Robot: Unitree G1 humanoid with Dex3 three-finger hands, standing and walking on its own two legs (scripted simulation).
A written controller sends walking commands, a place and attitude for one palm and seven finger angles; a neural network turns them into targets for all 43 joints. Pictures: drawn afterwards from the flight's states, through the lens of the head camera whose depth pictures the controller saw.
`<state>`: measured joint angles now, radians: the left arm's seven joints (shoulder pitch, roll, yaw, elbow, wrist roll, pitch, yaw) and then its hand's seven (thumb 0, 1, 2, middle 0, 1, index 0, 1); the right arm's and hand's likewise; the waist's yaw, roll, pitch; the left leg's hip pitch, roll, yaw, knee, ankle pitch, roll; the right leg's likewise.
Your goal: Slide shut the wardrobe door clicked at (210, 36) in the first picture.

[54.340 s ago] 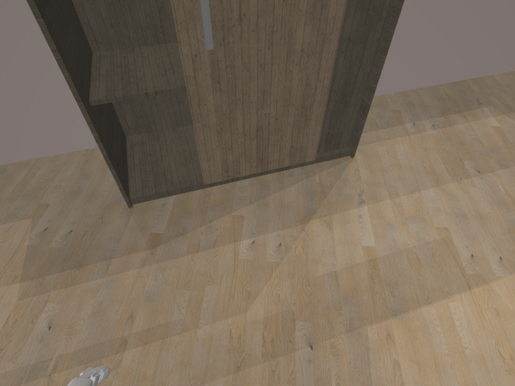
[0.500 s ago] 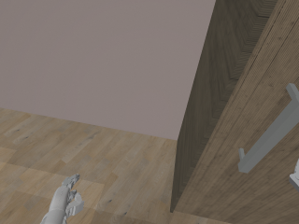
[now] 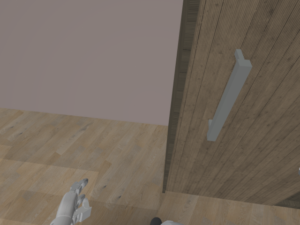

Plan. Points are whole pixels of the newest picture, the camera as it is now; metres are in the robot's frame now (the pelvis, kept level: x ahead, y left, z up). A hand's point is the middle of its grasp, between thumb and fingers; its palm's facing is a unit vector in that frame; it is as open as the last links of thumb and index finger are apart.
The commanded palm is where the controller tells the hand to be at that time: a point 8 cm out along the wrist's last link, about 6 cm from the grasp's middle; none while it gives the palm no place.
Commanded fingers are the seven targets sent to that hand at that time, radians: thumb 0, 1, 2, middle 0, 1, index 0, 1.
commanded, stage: step back with the hand held close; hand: right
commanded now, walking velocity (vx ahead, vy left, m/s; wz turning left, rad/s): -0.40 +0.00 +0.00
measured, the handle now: (222, 101) +0.39 -0.18 +0.14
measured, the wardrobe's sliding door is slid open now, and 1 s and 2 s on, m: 0.00 0.00 0.00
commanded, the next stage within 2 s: stop stepping back and stand still in 0.36 s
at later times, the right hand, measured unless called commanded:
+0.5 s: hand out of the picture +0.07 -0.35 +0.19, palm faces +0.42 +0.86 -0.30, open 7.5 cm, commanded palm +0.01 -0.40 +0.19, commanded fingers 0.00 -0.90 -0.90 0.20 0.30 0.20 0.30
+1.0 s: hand out of the picture -0.10 -0.46 +0.21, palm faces +0.45 +0.78 -0.42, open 7.4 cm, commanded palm -0.15 -0.48 +0.19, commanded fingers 0.00 -0.90 -0.90 0.20 0.30 0.20 0.30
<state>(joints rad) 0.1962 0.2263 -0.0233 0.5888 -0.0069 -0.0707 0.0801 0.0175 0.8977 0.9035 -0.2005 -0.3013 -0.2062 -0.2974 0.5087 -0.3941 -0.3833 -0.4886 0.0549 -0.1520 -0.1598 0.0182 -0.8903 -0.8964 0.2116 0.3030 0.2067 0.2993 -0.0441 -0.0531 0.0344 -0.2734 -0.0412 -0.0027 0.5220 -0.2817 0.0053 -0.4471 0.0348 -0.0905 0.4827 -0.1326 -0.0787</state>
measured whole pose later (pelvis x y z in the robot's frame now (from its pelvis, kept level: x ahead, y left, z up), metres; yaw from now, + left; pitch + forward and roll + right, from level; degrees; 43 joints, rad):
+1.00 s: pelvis -0.31 -0.19 +0.01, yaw +4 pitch -1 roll -1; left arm 0.26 0.19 0.01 0.71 -0.01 -0.03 0.07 0.02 0.90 0.90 -0.20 -0.30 -0.21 -0.30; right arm 0.49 -0.48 -0.46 -0.49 0.07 -0.15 -0.15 0.01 -0.88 -0.90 0.22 0.30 0.21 0.30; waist -0.03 0.05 -0.06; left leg -0.26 -0.02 0.10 0.54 -0.32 0.10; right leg -0.56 -0.07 -0.07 1.06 -0.40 0.03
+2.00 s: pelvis -0.35 -0.21 +0.00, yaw -1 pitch -2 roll +0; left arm 0.22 0.21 0.00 0.92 0.03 0.05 0.00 0.01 0.90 0.90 -0.20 -0.30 -0.20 -0.30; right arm 0.22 -0.13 -0.01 0.86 0.01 0.03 -0.03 -0.03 -0.98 -0.89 0.21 0.30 0.20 0.30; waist 0.04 0.00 0.05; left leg -0.25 0.00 0.06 0.58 -0.30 0.03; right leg -0.30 -0.04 -0.06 0.56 -0.23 0.01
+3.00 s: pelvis -0.32 -0.24 +0.02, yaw +2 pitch -1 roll +0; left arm 0.22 0.16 0.01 1.13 0.02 0.01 0.02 0.01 0.90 0.90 -0.20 -0.30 -0.20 -0.30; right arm 0.22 -0.16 0.00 1.15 -0.02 0.00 -0.03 0.01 -0.91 -0.90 0.20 0.30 0.19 0.30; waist 0.01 -0.01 0.07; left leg -0.13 0.02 0.00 0.38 -0.23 -0.02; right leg -0.17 -0.02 -0.12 0.38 -0.20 -0.02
